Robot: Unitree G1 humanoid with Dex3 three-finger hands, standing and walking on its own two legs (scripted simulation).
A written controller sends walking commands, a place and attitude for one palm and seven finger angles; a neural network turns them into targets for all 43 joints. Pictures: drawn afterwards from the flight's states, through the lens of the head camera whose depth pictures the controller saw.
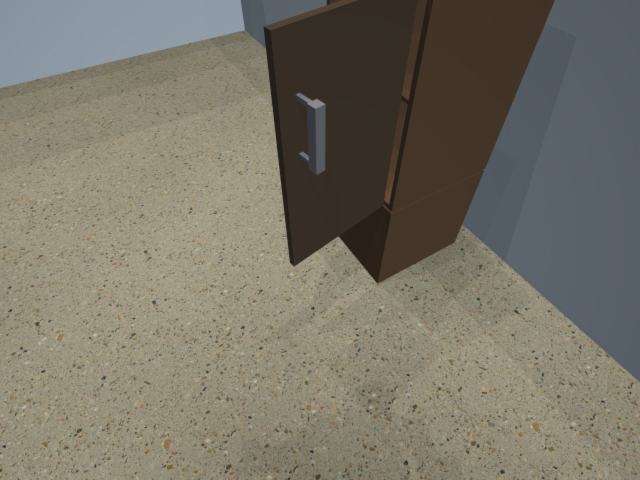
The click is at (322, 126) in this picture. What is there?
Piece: cupboard door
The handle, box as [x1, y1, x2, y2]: [295, 93, 325, 174]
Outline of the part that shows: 298,93 295,95 296,100 307,107 309,153 308,156 301,152 299,153 299,157 309,165 310,170 317,174 324,170 325,104 317,99 312,101 302,94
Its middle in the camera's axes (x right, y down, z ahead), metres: -0.02 -0.19 +0.71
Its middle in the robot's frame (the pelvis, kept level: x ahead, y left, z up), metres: +0.67 +0.06 +0.05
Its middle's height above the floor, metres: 0.83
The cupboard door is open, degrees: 100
